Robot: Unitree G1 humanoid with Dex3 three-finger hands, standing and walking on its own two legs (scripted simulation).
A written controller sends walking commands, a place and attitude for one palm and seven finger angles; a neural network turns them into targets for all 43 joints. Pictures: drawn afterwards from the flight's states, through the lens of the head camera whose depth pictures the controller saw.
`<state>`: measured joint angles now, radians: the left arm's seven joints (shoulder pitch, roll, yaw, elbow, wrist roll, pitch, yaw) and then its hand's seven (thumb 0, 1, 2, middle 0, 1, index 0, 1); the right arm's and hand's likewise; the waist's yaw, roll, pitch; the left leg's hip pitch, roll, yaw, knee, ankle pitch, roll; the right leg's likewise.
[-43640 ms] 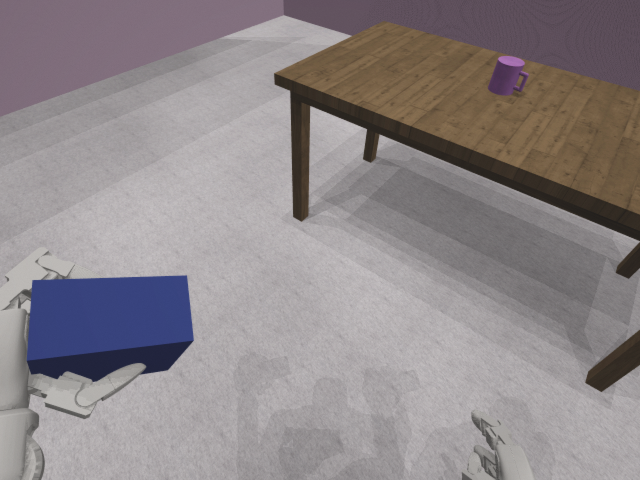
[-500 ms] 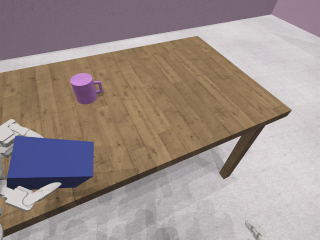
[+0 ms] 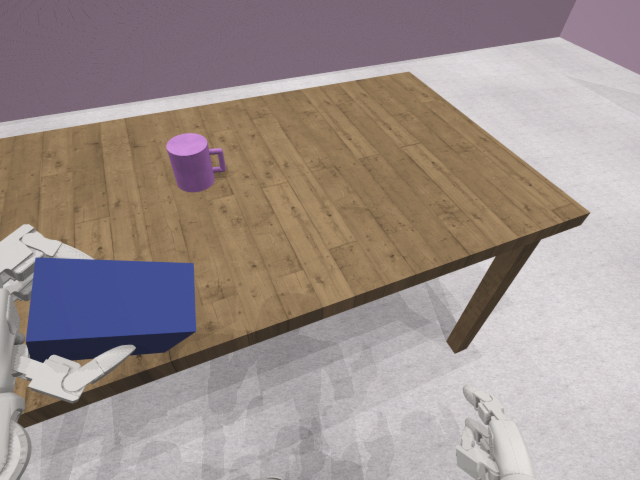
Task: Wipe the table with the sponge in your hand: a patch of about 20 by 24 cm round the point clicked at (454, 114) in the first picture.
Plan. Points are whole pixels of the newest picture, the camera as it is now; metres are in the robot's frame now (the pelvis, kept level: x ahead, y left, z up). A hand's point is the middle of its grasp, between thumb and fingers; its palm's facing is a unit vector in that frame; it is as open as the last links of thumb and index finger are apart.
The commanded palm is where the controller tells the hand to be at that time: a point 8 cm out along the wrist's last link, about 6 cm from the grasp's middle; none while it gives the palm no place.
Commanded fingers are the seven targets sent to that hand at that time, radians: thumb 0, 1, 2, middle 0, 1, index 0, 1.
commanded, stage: step back with the hand held close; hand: left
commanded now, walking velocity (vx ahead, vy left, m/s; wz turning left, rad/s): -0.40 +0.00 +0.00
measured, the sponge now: (135, 313) +0.23 +0.21 +0.15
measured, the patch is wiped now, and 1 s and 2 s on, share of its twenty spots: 1.00 1.00 1.00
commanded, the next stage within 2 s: stop stepping back and stand still in 0.40 s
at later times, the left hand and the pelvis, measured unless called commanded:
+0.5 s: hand out of the picture +0.07 +0.21 +0.18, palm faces +0.36 -0.84 -0.40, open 10.3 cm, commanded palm +0.02 +0.26 +0.19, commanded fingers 0.00 0.10 1.30 -1.20 -1.60 -1.20 -1.60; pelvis -0.15 -0.02 -0.01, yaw -1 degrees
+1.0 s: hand out of the picture -0.10 +0.20 +0.17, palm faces +0.45 -0.81 -0.37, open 10.3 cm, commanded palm -0.16 +0.24 +0.19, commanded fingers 0.00 0.10 1.30 -1.20 -1.60 -1.20 -1.60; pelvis -0.30 -0.05 -0.02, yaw +4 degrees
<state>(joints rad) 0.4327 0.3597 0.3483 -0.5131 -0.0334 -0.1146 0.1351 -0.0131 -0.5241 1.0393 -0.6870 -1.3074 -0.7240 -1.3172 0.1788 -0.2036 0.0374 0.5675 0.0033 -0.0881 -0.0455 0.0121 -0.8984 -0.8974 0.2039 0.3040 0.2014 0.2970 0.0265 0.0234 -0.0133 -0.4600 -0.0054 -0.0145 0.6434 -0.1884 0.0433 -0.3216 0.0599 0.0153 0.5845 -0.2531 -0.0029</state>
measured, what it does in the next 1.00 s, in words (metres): walks backwards: left foot, then right foot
